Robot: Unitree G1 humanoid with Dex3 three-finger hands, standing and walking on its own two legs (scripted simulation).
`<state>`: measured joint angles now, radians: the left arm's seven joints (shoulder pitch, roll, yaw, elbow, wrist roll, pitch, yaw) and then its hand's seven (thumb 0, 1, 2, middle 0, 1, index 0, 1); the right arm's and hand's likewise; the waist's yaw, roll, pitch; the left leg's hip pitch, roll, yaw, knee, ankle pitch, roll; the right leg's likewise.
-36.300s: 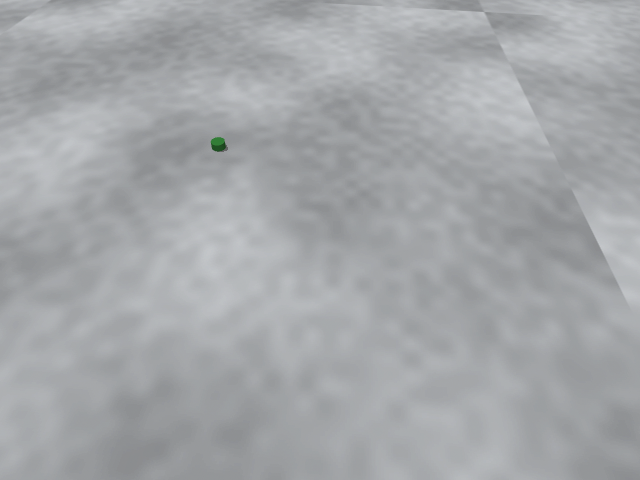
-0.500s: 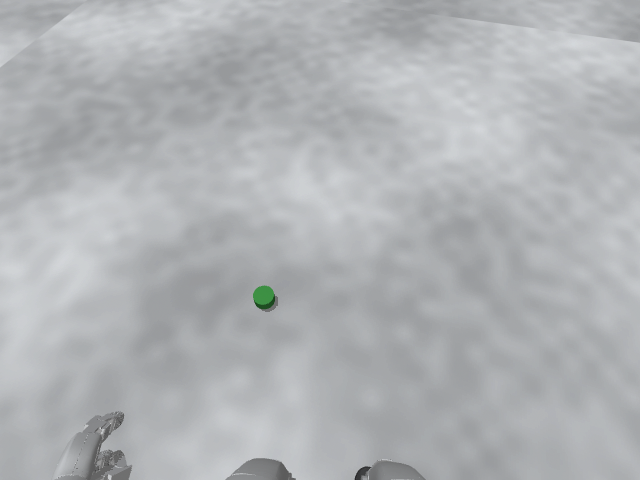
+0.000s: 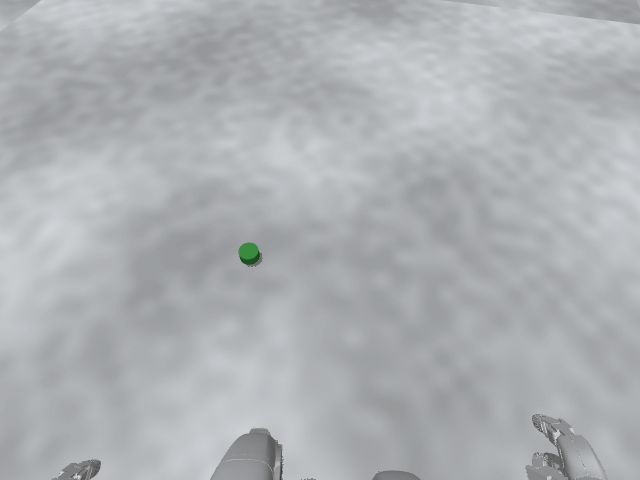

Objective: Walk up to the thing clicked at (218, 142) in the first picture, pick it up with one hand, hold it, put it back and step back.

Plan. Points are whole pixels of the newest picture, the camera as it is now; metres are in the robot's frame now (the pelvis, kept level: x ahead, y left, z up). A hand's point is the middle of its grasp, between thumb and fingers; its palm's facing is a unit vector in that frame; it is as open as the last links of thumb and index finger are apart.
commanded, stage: step back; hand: left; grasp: from above
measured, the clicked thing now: (249, 253) +0.84 +0.28 -0.73
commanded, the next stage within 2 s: stand in 1.74 s
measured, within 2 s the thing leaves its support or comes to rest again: neither
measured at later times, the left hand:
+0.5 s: hand out of the picture -0.07 +0.27 -0.13, palm faces +0.06 -0.92 -0.38, open 7.4 cm
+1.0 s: hand out of the picture -0.21 +0.26 -0.13, palm faces +0.07 -0.91 -0.40, open 7.4 cm
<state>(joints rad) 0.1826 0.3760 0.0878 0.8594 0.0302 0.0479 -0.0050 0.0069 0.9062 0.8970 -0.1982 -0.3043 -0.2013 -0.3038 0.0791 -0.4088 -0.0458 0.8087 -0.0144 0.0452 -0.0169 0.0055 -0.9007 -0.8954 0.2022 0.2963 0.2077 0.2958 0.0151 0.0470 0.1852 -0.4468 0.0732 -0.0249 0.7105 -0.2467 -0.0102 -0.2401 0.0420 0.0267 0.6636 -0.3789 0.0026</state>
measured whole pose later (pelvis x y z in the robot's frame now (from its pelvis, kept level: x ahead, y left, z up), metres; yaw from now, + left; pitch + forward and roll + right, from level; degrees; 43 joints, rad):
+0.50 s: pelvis -0.17 -0.01 +0.01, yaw +3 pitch -2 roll -1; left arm 0.14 0.40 0.08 0.82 0.01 0.07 0.01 0.01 0.90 0.90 -0.20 -0.30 -0.20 -0.30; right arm 0.16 -0.36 -0.03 0.87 -0.04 0.04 -0.01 0.01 -0.90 -0.90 0.20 0.30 0.21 0.30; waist 0.01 -0.03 0.16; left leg -0.32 0.01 0.00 0.59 -0.23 0.03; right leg -0.45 0.09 0.11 1.17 -0.52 0.01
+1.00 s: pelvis -0.25 -0.03 +0.01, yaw +3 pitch -2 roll +2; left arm 0.22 0.40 0.07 0.98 0.03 0.02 -0.01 0.01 0.90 0.90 -0.20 -0.30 -0.20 -0.30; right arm 0.24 -0.36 -0.06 1.00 -0.04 -0.01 0.02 0.01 -0.90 -0.90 0.20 0.30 0.20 0.30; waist 0.02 -0.03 0.06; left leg -0.26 -0.05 -0.03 0.57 -0.28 0.02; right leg -0.29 -0.04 0.02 0.78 -0.49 -0.02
